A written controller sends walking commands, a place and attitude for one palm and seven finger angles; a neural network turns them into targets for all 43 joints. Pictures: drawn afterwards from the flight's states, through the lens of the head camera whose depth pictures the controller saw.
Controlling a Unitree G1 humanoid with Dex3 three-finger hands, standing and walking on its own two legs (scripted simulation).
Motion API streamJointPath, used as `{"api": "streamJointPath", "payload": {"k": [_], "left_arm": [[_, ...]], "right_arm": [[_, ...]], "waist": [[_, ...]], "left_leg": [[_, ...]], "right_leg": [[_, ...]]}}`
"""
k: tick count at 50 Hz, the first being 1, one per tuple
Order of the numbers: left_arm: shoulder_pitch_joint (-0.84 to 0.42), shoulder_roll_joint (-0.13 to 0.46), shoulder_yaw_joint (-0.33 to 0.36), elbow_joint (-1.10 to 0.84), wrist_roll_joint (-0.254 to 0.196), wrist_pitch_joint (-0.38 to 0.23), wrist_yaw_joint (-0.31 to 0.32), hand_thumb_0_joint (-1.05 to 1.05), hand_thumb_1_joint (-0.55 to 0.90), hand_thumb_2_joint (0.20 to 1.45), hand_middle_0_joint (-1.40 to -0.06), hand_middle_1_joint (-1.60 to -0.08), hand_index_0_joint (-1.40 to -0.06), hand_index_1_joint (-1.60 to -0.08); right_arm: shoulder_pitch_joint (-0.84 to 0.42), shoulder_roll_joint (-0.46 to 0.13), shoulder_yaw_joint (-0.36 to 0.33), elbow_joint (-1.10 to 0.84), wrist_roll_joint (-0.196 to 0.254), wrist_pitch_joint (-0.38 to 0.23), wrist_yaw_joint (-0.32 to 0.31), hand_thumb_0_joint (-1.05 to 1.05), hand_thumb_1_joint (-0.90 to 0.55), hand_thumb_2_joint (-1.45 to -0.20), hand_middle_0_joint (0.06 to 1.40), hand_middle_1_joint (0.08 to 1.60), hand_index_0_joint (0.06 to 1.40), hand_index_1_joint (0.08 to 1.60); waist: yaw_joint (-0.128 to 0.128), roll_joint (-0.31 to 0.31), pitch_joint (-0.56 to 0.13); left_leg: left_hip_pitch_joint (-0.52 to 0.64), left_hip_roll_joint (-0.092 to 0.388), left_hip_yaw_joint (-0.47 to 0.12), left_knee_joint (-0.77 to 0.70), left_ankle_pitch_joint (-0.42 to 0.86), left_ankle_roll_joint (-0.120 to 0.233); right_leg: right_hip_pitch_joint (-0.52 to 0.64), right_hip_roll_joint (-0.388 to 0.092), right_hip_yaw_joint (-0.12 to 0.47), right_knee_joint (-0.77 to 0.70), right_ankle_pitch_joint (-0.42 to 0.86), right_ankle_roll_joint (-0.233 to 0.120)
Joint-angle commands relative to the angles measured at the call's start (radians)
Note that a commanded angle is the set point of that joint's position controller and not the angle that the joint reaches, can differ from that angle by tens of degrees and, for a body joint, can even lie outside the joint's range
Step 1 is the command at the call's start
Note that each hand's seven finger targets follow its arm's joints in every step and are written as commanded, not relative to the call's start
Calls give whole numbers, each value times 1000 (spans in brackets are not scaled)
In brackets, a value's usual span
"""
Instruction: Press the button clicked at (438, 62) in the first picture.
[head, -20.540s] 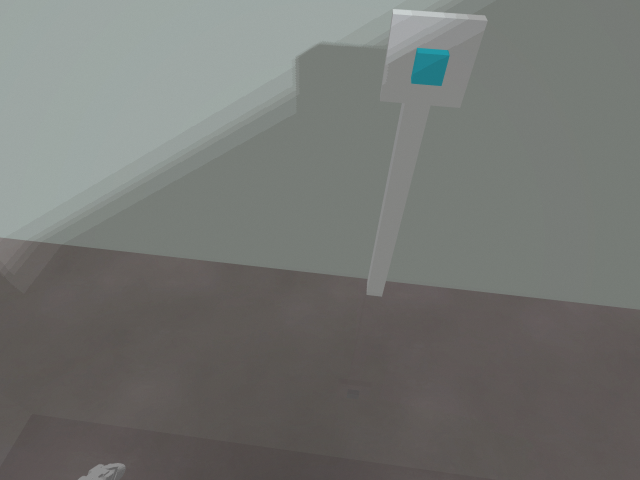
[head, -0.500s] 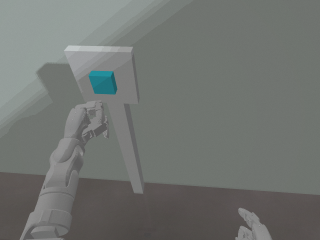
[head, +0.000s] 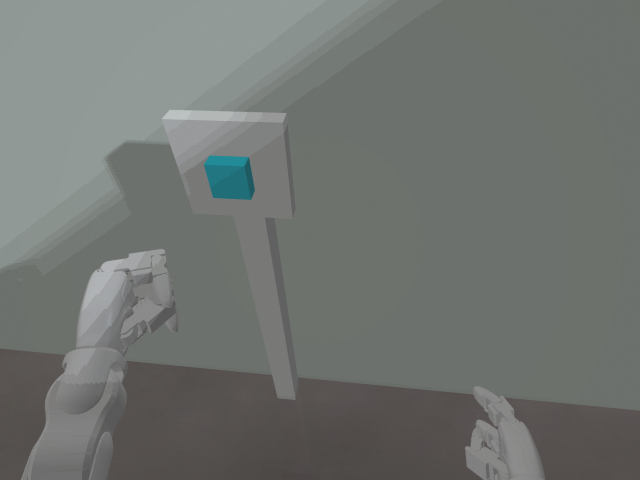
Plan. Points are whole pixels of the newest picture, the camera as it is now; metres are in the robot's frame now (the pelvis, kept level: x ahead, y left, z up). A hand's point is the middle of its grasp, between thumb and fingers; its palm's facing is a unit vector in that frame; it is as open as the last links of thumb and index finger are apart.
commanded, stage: draw the hand back to the body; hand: left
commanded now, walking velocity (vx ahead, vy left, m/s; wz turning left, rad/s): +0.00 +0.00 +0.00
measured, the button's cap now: (231, 176) +0.52 +0.19 +0.13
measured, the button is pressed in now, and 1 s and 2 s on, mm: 0 0 0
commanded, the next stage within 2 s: step back with the hand held close in 0.84 s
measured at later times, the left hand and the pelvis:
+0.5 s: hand (89, 339) +0.20 +0.24 +0.16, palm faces +0.37 -0.86 -0.35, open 3.1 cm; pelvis +0.01 +0.01 +0.01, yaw +0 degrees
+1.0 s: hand (78, 341) +0.20 +0.24 +0.17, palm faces +0.40 -0.83 -0.37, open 3.1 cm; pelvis +0.02 +0.01 +0.01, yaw +0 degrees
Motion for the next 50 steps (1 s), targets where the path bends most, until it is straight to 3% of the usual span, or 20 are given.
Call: {"api": "streamJointPath", "payload": {"k": [1, 5, 8, 9, 13, 14, 23, 26, 28, 30, 33, 35, 38, 39, 42, 43, 45, 48, 49, 50], "left_arm": [[-171, 147, 67, -293, 45, -99, 92, 0, 900, 900, -1300, -1500, -1300, -1500], [-121, 151, 72, -350, 65, -114, 115, 0, 900, 900, -1300, -1500, -1300, -1500], [-17, 172, 112, -368, 67, -116, 121, 0, 900, 900, -1300, -1500, -1300, -1500], [11, 142, 90, -385, 63, -116, 120, 0, 900, 900, -1300, -1500, -1300, -1500], [97, 172, 137, -427, 69, -121, 123, 0, 900, 900, -1300, -1500, -1300, -1500], [125, 152, 127, -436, 64, -120, 122, 0, 900, 900, -1300, -1500, -1300, -1500], [291, 214, 234, -522, 62, -133, 129, 0, 900, 900, -1300, -1500, -1300, -1500], [320, 206, 240, -557, 61, -139, 132, 0, 900, 900, -1300, -1500, -1300, -1500], [361, 227, 269, -570, 60, -137, 135, 0, 900, 900, -1300, -1500, -1300, -1500], [338, 182, 221, -555, 61, -134, 132, 0, 900, 900, -1300, -1500, -1300, -1500], [314, 193, 225, -547, 65, -132, 136, 0, 900, 900, -1300, -1500, -1300, -1500], [297, 194, 225, -544, 65, -133, 140, 0, 900, 900, -1300, -1500, -1300, -1500], [314, 219, 251, -554, 65, -133, 144, 0, 900, 900, -1300, -1500, -1300, -1500], [312, 201, 236, -558, 64, -134, 143, 0, 900, 900, -1300, -1500, -1300, -1500], [316, 201, 239, -557, 62, -130, 141, 0, 900, 900, -1300, -1500, -1300, -1500], [330, 217, 256, -550, 62, -128, 142, 0, 900, 900, -1300, -1500, -1300, -1500], [320, 202, 240, -556, 61, -126, 139, 0, 900, 900, -1300, -1500, -1300, -1500], [324, 212, 259, -504, 61, -119, 140, 0, 900, 900, -1300, -1500, -1300, -1500], [232, 338, 377, -603, 72, -149, 142, 0, 900, 900, -1300, -1500, -1300, -1500], [314, 259, 316, -530, 74, -150, 133, 0, 900, 900, -1300, -1500, -1300, -1500]], "right_arm": [[-131, -91, -39, -133, -12, -31, -7, 0, -900, -900, 200, 300, 200, 300], [-145, -89, -37, -124, -20, -28, -6, 0, -900, -900, 200, 300, 200, 300], [-152, -93, -46, -120, -28, -26, -3, 0, -900, -900, 200, 300, 200, 300], [-150, -86, -45, -126, -25, -20, -1, 0, -900, -900, 200, 300, 200, 300], [-155, -91, -52, -124, -30, -18, 6, 0, -900, -900, 200, 300, 200, 300], [-151, -84, -51, -128, -27, -13, 6, 0, -900, -900, 200, 300, 200, 300], [-145, -88, -64, -134, -27, -22, 9, 0, -900, -900, 200, 300, 200, 300], [-137, -83, -64, -137, -23, -26, 7, 0, -900, -900, 200, 300, 200, 300], [-140, -87, -67, -137, -24, -35, 5, 0, -900, -900, 200, 300, 200, 300], [-134, -86, -67, -133, -23, -32, 5, 0, -900, -900, 200, 300, 200, 300], [-135, -93, -72, -128, -25, -36, -1, 0, -900, -900, 200, 300, 200, 300], [-132, -89, -67, -127, -26, -36, -4, 0, -900, -900, 200, 300, 200, 300], [-135, -91, -69, -126, -28, -41, -8, 0, -900, -900, 200, 300, 200, 300], [-130, -85, -65, -127, -28, -38, -8, 0, -900, -900, 200, 300, 200, 300], [-136, -82, -64, -129, -27, -35, -4, 0, -900, -900, 200, 300, 200, 300], [-136, -86, -65, -126, -30, -39, -5, 0, -900, -900, 200, 300, 200, 300], [-137, -82, -64, -130, -28, -34, -5, 0, -900, -900, 200, 300, 200, 300], [-135, -85, -67, -120, -30, -30, -6, 0, -900, -900, 200, 300, 200, 300], [-127, -110, -76, -158, -23, 2, 4, 0, -900, -900, 200, 300, 200, 300], [-120, -92, -74, -142, -28, 18, 5, 0, -900, -900, 200, 300, 200, 300]], "waist": [[-2, 8, -74], [5, 33, -59], [18, -37, -67], [12, -10, -68], [24, -36, -39], [20, -11, -37], [40, -28, -18], [37, 26, -16], [44, 6, -20], [29, -4, 10], [28, -31, 26], [31, 6, 22], [40, -19, -10], [37, 10, -22], [41, 20, -10], [43, -7, -4], [40, 18, -4], [40, -34, 17], [8, -24, 77], [1, -55, 62]], "left_leg": [[215, -6, -42, -115, 58, 28], [253, -7, -46, -146, 85, 24], [265, -5, -43, -146, 125, 28], [258, -3, -47, -151, 125, 27], [258, -4, -45, -149, 147, 23], [248, -2, -46, -150, 147, 24], [228, 0, -43, -131, 171, 21], [226, 2, -47, -128, 168, 17], [225, 2, -42, -120, 183, 18], [222, 1, -44, -124, 168, 21], [229, 1, -43, -127, 145, 24], [222, -1, -50, -133, 129, 23], [231, -2, -45, -124, 154, 24], [226, -4, -47, -123, 167, 23], [225, -2, -47, -123, 172, 20], [223, -3, -45, -122, 173, 20], [223, -1, -44, -122, 174, 20], [217, -1, -43, -126, 171, 21], [148, 19, -61, -77, 132, 47], [141, 18, -64, -55, 142, 46]], "right_leg": [[-75, -27, 60, -187, 131, 29], [-48, -21, 53, -217, 150, 23], [-26, -15, 53, -235, 184, 26], [-2, -25, 50, -212, 186, 24], [-16, -14, 47, -236, 204, 25], [2, -24, 46, -216, 207, 24], [-9, -18, 45, -228, 230, 28], [-9, -23, 42, -212, 225, 25], [-10, -19, 45, -223, 246, 28], [-29, -22, 44, -218, 230, 29], [-50, -19, 47, -242, 198, 31], [-38, -25, 47, -231, 179, 28], [-22, -24, 51, -234, 213, 30], [0, -30, 49, -215, 228, 26], [-9, -27, 48, -217, 233, 27], [-13, -23, 49, -231, 237, 29], [-9, -27, 49, -221, 241, 28], [-19, -21, 49, -238, 232, 29], [-122, -80, 122, -281, 272, 57], [-117, -101, 107, -270, 294, 58]]}}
